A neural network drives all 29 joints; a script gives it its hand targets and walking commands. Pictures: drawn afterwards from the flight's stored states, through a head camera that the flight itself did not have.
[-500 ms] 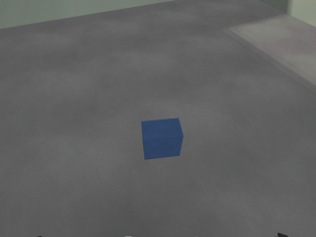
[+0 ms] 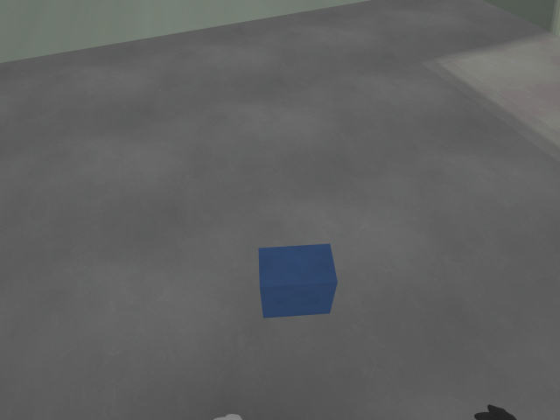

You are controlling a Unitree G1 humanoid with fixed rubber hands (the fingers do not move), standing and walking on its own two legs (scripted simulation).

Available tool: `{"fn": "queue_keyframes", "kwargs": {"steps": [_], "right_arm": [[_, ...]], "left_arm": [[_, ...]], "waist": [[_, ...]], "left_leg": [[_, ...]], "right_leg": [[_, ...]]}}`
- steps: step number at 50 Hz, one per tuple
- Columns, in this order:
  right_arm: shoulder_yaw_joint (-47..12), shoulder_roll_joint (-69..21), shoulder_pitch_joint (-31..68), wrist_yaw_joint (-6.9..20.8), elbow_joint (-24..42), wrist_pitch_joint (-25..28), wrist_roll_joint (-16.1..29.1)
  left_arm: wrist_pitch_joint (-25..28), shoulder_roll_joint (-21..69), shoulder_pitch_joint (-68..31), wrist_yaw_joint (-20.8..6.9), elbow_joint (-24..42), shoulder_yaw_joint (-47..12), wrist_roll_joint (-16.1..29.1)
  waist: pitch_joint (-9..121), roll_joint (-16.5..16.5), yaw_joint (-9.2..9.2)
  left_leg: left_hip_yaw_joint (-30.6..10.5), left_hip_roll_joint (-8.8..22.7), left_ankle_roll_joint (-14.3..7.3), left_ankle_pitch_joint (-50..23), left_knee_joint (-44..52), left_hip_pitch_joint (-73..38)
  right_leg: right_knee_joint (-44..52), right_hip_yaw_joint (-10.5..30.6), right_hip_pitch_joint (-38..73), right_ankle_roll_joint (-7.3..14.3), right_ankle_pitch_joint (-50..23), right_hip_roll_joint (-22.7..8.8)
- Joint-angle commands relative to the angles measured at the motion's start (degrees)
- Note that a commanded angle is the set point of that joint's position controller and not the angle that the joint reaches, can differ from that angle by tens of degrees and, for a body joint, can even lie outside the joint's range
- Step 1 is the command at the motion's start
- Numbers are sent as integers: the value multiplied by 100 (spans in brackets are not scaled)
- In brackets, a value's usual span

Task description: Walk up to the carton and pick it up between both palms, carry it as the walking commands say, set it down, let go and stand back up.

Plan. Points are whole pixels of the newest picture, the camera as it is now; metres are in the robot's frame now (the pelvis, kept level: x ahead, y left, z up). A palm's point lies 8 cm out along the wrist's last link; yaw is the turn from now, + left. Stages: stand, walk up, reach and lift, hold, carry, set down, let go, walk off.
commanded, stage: walk up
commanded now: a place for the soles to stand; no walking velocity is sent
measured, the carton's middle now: (295, 282) +0.66 -0.01 -0.64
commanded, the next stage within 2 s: none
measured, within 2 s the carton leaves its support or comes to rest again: neither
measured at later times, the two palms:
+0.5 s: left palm (78, 393) +0.17 +0.31 -0.07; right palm (515, 382) +0.22 -0.34 -0.09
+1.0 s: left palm (81, 380) +0.20 +0.32 -0.10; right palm (495, 360) +0.25 -0.31 -0.09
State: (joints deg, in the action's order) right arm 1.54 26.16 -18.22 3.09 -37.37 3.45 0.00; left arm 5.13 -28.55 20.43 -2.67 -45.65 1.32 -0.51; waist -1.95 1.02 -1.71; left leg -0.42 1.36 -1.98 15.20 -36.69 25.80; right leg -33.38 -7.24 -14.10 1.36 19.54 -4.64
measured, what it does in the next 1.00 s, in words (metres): walks ahead: left foot, then right foot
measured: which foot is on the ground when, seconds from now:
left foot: up 0.00-0.00, down 0.02-0.32, up 0.34-0.58, down 0.60-1.00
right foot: down 0.00-0.02, up 0.04-0.28, down 0.30-1.00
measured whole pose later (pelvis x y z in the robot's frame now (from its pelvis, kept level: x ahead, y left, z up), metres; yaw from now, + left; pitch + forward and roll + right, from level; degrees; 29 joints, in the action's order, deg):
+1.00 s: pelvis +0.14 +0.00 -0.01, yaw -1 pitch +1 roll +0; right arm 1.5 24.7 -15.3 1.1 -37.7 1.0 0.0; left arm 3.8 -25.7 19.4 0.4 -45.5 1.3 -0.4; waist -1.4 0.7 0.0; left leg -0.2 0.7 -0.7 20.9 -40.4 21.0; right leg -39.8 -2.8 -23.3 0.6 18.0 -3.9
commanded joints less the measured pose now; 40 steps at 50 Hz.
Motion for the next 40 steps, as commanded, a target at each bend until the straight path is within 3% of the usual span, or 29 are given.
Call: {"fn": "queue_keyframes", "kwargs": {"steps": [1,2,3,4,6,7,8,9,11,12,13,14,15,16,17,18,22,23,26,27,28,29,30,31,33,35,37,38,40], "right_arm": [[777,1848,-1112,-270,-8,279,-122],[732,1739,-711,-269,113,265,-64],[738,1793,-522,-250,52,240,-42],[667,1652,-220,-223,75,196,-37],[650,1406,-269,-160,-5,150,-122],[651,1352,-494,-133,-14,152,-156],[659,1378,-557,-126,-39,158,-158],[634,1414,-408,-120,-14,116,-137],[602,1368,65,-132,96,34,-67],[541,1225,171,-124,173,-25,-87],[416,869,110,-160,148,-39,-72],[275,539,13,-181,203,-42,-81],[223,415,89,-223,298,-48,-63],[331,938,250,-277,285,-126,-131],[393,1071,70,-265,124,-129,-114],[371,946,27,-253,98,-139,-107],[404,714,-78,-212,-22,-164,-80],[398,632,-73,-223,-74,-152,-79],[450,728,-187,-266,-178,-87,-122],[486,806,-358,-296,-220,-30,-203],[550,1157,-438,-332,-184,-2,-258],[547,1326,56,-326,-47,4,-235],[501,1358,140,-316,41,-15,-193],[525,1422,399,-306,-7,-74,-135],[460,1159,763,-255,22,-178,-92],[289,729,511,-235,1,-156,-19],[354,776,352,-251,-77,-167,-89],[351,764,367,-246,-67,-166,-108],[378,908,313,-225,-169,-111,-152]], "left_arm": [[-26,-590,-63,98,746,227,146],[-66,-867,-83,121,593,313,90],[-92,-1015,46,95,505,335,74],[-96,-982,168,62,471,351,102],[-16,-938,253,1,319,419,56],[-14,-857,136,-13,291,444,76],[-11,-810,142,-14,368,445,53],[18,-790,160,7,342,392,59],[65,-695,624,82,113,402,24],[77,-740,808,145,-40,439,3],[117,-690,874,215,1,452,-38],[122,-1043,1077,303,-23,551,-94],[128,-1577,774,348,214,654,-109],[90,-1766,682,367,212,656,1],[101,-1627,419,358,209,612,-4],[82,-1483,345,368,282,585,5],[28,-1290,181,338,307,490,-20],[1,-1200,142,331,281,468,-13],[-98,-1044,-54,305,379,379,42],[-117,-950,-102,295,423,287,85],[-96,-665,-91,302,499,192,114],[-120,-474,-160,307,485,131,115],[-147,-628,-230,340,442,177,127],[-116,-774,-78,340,301,218,66],[3,-817,198,353,18,293,5],[74,-1186,153,388,117,401,-38],[30,-1360,-82,382,102,423,-40],[13,-1247,-182,384,162,398,-48],[-10,-922,-392,370,186,281,-44]], "waist": [[955,1017,640],[413,472,506],[221,423,357],[112,735,301],[156,954,376],[233,1015,494],[315,1096,466],[474,1109,409],[613,1019,52],[637,820,-58],[835,248,-187],[860,-737,-265],[621,-1472,-118],[376,-688,-95],[283,-375,70],[156,-419,64],[74,-1128,72],[115,-1042,102],[474,-635,279],[609,-472,422],[898,344,452],[708,888,219],[660,570,131],[630,642,122],[576,420,-124],[712,-327,-17],[562,-381,175],[562,-300,258],[610,99,304]], "left_leg": [[-3489,1934,-1347,1360,1942,-3169],[-3209,1892,-1462,1659,1897,-2415],[-2769,1736,-1350,1786,1913,-1657],[-2272,1520,-1248,1980,2081,-1396],[-1476,1084,-1178,1146,1789,-1321],[-1457,1100,-1252,871,1747,-1310],[-1585,1225,-1289,889,1768,-1351],[-1294,1224,-1228,581,1580,-1304],[-957,1170,-1139,354,1001,-550],[-669,876,-891,665,578,32],[-453,702,-703,601,-167,295],[24,272,-406,711,-1203,794],[356,-274,-28,1475,-2065,1714],[-227,44,-40,1624,-2257,1611],[-261,113,-71,1611,-2308,1367],[-274,200,-73,1512,-2023,1202],[343,47,51,1073,-1266,63],[478,24,72,957,-987,-32],[514,-231,-27,101,415,-1154],[305,-101,-156,31,873,-1579],[-958,830,-478,-151,1154,-1909],[-2114,1478,-915,-786,1209,-1878],[-2114,1666,-1192,-832,1211,-1609],[-1737,1599,-1368,-943,956,-1182],[-850,829,-676,-230,439,-497],[-107,158,-151,-214,-524,-144],[-50,24,-115,844,-435,-158],[-22,58,-120,1000,-217,-368],[-683,437,-313,569,424,-801]], "right_leg": [[-3066,723,-3054,133,914,323],[-2914,922,-2927,150,784,-49],[-2661,1001,-2498,121,627,-130],[-2258,819,-2369,59,754,-128],[-1589,466,-1954,-81,844,-13],[-1456,405,-1865,-92,793,50],[-1393,431,-1908,-44,639,46],[-1107,295,-1700,-42,399,41],[-493,210,-700,34,-482,153],[-343,70,-65,64,-762,381],[166,422,505,184,-824,316],[930,1656,886,426,-212,-510],[1562,3763,1059,921,-92,-1714],[1392,3819,789,1152,-512,-1993],[1221,3418,498,1332,-797,-1806],[1072,2903,270,1210,-1086,-1525],[677,1672,-352,1056,-2730,-1000],[569,1612,-256,1072,-2903,-921],[16,1294,-653,780,-2180,-754],[-523,1168,-760,565,-2173,-710],[-1264,705,-1250,297,-1369,-332],[-1424,477,-1793,-11,306,134],[-1348,622,-1672,14,1390,148],[-1154,636,-1202,44,1226,141],[-68,439,-231,146,-85,243],[627,1903,81,502,-1080,-767],[481,2394,-148,874,-844,-1131],[399,2025,-399,810,-567,-970],[40,1279,-803,435,-294,-488]]}}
